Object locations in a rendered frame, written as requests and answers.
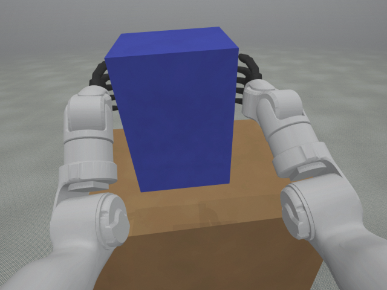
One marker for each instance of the pedestal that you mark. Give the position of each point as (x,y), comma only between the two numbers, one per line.
(214,237)

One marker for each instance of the robot right forearm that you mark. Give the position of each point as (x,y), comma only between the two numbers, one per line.
(297,152)

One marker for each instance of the right robot upper arm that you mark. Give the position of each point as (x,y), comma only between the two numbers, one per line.
(325,211)

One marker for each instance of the robot right hand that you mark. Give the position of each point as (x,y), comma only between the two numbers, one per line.
(251,73)

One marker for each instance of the left robot upper arm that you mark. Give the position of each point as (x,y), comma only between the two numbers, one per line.
(85,230)

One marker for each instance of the robot left hand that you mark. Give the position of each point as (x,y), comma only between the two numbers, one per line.
(100,79)

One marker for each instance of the robot left forearm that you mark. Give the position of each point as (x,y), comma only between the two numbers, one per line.
(88,139)

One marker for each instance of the carton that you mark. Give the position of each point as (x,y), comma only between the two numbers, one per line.
(175,91)

